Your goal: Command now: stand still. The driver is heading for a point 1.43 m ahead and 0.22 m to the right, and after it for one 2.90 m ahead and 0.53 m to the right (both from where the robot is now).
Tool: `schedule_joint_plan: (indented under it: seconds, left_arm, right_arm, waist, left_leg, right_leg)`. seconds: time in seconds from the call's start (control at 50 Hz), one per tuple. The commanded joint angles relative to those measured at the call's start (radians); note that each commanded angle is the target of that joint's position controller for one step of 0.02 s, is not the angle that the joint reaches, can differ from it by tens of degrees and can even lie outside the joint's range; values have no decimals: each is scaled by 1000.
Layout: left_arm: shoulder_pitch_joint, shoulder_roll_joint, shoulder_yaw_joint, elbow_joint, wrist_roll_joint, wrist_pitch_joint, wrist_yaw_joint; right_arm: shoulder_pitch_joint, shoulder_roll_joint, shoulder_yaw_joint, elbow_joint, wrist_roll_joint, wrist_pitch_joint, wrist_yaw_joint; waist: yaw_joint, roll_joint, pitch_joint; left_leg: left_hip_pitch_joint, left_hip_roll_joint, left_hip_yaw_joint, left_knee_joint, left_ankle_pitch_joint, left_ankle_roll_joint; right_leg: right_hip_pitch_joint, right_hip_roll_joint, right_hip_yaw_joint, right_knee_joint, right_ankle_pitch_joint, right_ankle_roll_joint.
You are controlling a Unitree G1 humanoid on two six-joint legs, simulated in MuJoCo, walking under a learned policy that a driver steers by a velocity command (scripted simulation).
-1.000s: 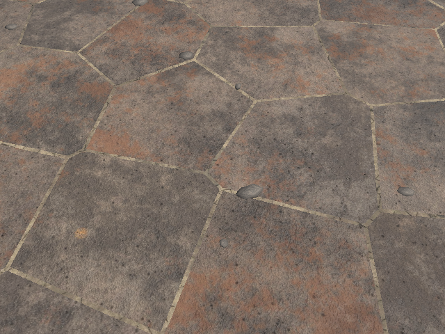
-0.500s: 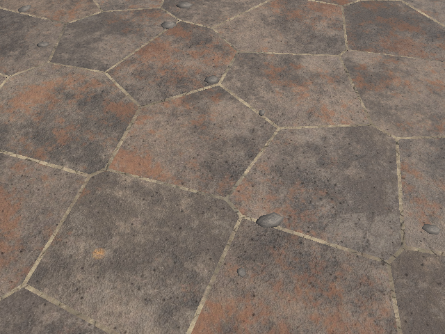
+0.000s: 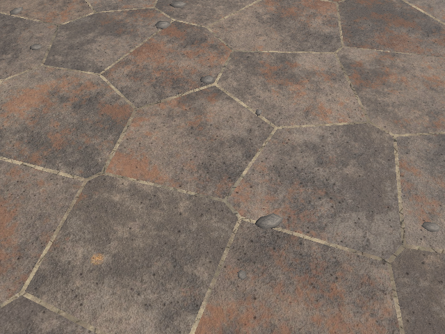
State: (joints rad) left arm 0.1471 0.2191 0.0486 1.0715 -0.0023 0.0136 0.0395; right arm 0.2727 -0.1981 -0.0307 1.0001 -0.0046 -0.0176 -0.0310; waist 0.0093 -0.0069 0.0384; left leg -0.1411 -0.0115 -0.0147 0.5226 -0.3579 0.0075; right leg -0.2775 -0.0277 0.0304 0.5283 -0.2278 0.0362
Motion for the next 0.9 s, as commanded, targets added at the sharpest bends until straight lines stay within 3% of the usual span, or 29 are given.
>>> schedule_joint_plan:
  seconds: [0.02, 0.38, 0.4, 0.44, 0.48, 0.5, 0.52, 0.56, 0.6, 0.62, 0.64, 0.66, 0.68, 0.7, 0.72, 0.76, 0.78, 0.84, 0.9]
  left_arm:
    - [10, 102, 16, -19, 0, -5, 4]
    - [52, 82, 5, 26, 0, -3, 8]
    - [69, 70, 2, 36, 0, -2, 8]
    - [67, 75, 6, 34, -9, -4, 9]
    - [5, 54, 1, -4, -11, -31, -1]
    - [-11, 45, -3, -19, -16, -49, -11]
    - [-14, 45, -2, -28, -22, -66, -20]
    - [22, 44, -1, -30, -34, -93, -35]
    - [193, 54, 17, 43, -30, -103, -41]
    - [308, 88, 33, 76, -21, -103, -42]
    - [441, 198, 60, 89, -22, -106, -41]
    - [484, 207, 48, 90, -6, -122, -54]
    - [369, 148, 25, 61, -5, -135, -54]
    - [289, 106, 11, 29, -7, -140, -57]
    - [236, 100, 4, 8, -5, -140, -63]
    - [242, 57, -13, 3, 0, -130, -62]
    - [278, 57, -16, 10, 3, -124, -57]
    - [333, 100, -13, 11, 7, -114, -36]
    - [335, 122, -10, -8, 8, -105, -23]
  right_arm:
    - [55, -96, -15, -11, 0, -7, -3]
    - [106, -72, 2, 51, 1, -7, -5]
    - [128, -68, 3, 62, 2, -5, -7]
    - [130, -122, -15, 55, 14, 1, -12]
    - [161, -182, -36, 45, 28, -10, -13]
    - [152, -201, -45, 39, 32, -20, -14]
    - [135, -188, -44, 32, 30, -32, -12]
    - [92, -162, -41, 15, 35, -44, -4]
    - [42, -154, -38, -3, 42, -41, 5]
    - [18, -145, -33, -18, 37, -48, 7]
    - [9, -81, -17, -49, 30, -60, 6]
    - [2, -59, -14, -76, 42, -77, 5]
    - [-6, -91, -22, -79, 60, -87, 12]
    - [-14, -99, -22, -75, 60, -94, 21]
    - [-18, -104, -29, -70, 49, -99, 22]
    - [-37, -134, -48, -67, 34, -94, 27]
    - [-43, -117, -48, -66, 33, -88, 32]
    - [-149, -77, -39, -109, 26, -74, 37]
    - [-291, -59, -23, -163, 28, -77, 44]
  waist:
    - [1, 17, -12]
    - [-2, 11, 15]
    - [-3, 20, -5]
    - [-15, 82, 46]
    - [-47, 176, 125]
    - [-49, 195, 162]
    - [-39, 191, 186]
    - [-2, 168, 183]
    - [70, 113, 110]
    - [114, 30, 59]
    - [141, -247, -7]
    - [129, -311, -50]
    - [70, -166, 31]
    - [45, -99, 66]
    - [23, -60, 76]
    - [13, -71, 68]
    - [17, -80, 57]
    - [32, -55, 66]
    - [57, -61, 90]
  left_leg:
    - [-127, 38, -28, -123, 205, 16]
    - [-139, 29, -13, -149, 139, 12]
    - [-131, 25, -11, -164, 31, 18]
    - [-159, 59, -80, -213, -308, 73]
    - [-154, 219, -298, -328, -516, 168]
    - [-163, 298, -394, -366, -511, 214]
    - [-144, 332, -426, -371, -452, 234]
    - [-109, 306, -352, -319, -307, 201]
    - [-230, 188, -187, -190, -155, 138]
    - [-301, 120, -98, 3, 29, 103]
    - [-477, -5, 57, 375, 6, 30]
    - [-601, -50, -35, 626, -194, 30]
    - [-682, 26, -95, 752, -139, 58]
    - [-696, 73, -91, 767, -31, 83]
    - [-684, 107, -73, 717, 62, 93]
    - [-615, 139, -41, 610, 159, 82]
    - [-603, 139, -20, 580, 183, 70]
    - [-650, 136, 13, 448, 250, 25]
    - [-599, 109, 40, 232, 356, 6]
  right_leg:
    - [119, -10, 2, -44, 208, -39]
    - [106, -3, 1, -67, 158, -36]
    - [111, 14, -19, -59, 57, -37]
    - [18, 75, -85, 34, -242, -43]
    - [-134, 70, -111, 202, -243, -54]
    - [-187, 27, -78, 276, -201, -70]
    - [-237, -4, -54, 311, -211, -86]
    - [-208, -27, -50, 192, -248, -118]
    - [134, 51, -126, -15, -76, -105]
    - [280, 9, -24, -64, -58, -114]
    - [425, -213, 366, -247, -173, -215]
    - [443, -367, 736, -387, -281, -326]
    - [381, -383, 684, -375, -327, -318]
    - [330, -331, 536, -372, -311, -279]
    - [294, -284, 421, -384, -229, -245]
    - [264, -206, 235, -394, 4, -197]
    - [270, -187, 184, -394, 98, -194]
    - [279, -184, 118, -408, 262, -216]
    - [227, -166, 63, -439, 257, -211]
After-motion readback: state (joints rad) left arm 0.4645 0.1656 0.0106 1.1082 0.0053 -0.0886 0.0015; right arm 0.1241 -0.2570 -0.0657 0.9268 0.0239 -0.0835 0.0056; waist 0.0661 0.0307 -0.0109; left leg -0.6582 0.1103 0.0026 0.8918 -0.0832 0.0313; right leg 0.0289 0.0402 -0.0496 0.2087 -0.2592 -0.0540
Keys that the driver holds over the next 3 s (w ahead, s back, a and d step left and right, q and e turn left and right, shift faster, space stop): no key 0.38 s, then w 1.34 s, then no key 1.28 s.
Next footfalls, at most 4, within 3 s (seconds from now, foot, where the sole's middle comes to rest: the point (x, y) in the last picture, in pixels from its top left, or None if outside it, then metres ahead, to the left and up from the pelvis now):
1.12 left None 0.46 0.10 -0.77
1.66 right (273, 254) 0.78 -0.13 -0.77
2.10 left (208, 217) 0.92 0.09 -0.77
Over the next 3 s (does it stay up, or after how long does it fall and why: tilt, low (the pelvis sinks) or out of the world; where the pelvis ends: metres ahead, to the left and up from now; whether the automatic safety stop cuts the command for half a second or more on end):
stays up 0.81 -0.02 0.00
